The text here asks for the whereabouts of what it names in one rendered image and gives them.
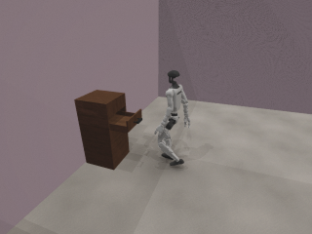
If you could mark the robot left forearm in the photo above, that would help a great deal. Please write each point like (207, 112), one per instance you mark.
(166, 117)

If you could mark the handle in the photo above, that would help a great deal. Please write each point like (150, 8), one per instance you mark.
(138, 121)

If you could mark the robot left hand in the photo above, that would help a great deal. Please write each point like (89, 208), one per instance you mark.
(159, 129)

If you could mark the robot right forearm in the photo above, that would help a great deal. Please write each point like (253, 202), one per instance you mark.
(185, 109)

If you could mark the robot right upper arm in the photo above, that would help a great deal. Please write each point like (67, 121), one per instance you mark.
(184, 98)

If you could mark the left robot thigh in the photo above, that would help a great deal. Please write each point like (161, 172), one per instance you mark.
(167, 127)

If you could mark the robot left upper arm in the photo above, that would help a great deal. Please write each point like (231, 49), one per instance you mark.
(169, 95)

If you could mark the robot right hand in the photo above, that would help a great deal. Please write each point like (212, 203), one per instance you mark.
(186, 119)

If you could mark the drawer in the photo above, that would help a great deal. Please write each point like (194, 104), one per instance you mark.
(123, 121)

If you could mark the robot head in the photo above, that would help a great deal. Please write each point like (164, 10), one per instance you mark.
(173, 74)

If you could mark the cabinet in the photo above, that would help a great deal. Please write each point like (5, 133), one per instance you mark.
(102, 147)

